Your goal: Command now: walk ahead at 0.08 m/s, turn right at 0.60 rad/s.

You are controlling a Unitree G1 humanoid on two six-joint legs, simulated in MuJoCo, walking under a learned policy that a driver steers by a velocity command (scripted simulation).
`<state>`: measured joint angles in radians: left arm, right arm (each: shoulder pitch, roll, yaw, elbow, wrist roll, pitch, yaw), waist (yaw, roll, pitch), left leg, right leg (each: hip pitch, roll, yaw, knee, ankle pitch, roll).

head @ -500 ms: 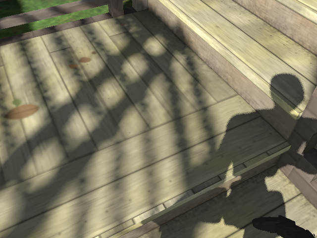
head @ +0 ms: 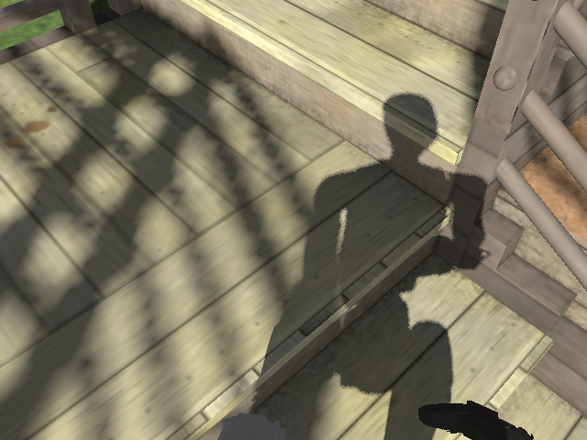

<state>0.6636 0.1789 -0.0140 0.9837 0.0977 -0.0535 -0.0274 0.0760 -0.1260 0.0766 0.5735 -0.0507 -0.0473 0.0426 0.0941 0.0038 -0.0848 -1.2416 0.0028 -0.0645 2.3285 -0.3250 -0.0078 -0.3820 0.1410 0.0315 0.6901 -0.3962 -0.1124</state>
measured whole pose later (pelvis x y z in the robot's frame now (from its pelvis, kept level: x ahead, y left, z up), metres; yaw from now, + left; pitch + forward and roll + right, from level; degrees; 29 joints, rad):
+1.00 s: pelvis +0.21 -0.08 +0.01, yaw +1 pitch +1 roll -3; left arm 0.42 0.21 0.03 0.82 0.01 -0.06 0.02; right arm 0.25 -0.22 -0.05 0.76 -0.04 0.05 -0.07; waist -0.02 0.05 -0.02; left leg -0.90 -0.01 0.02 2.16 -0.85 0.03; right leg -0.19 0.00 -0.16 0.58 -0.41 -0.02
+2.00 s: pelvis +0.72 -0.02 +0.20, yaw +21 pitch +8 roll +3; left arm 0.54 0.23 0.06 1.14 0.09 -0.02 -0.11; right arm 0.16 -0.09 0.06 0.67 0.00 0.10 0.08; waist -0.06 -0.06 -0.08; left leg -1.24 -0.03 0.04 1.72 -0.45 0.10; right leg -0.01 -0.10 -0.09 0.13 -0.25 0.00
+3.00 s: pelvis +1.17 +0.10 +0.49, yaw -5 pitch +3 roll -3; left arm 0.40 0.19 0.06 1.11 0.01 -0.08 0.06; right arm 0.07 -0.20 0.00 0.69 -0.02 -0.07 -0.02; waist 0.02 0.03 -0.03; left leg -0.93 0.08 -0.06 1.26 -0.24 0.05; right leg -0.34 0.07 -0.01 0.70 -0.42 -0.02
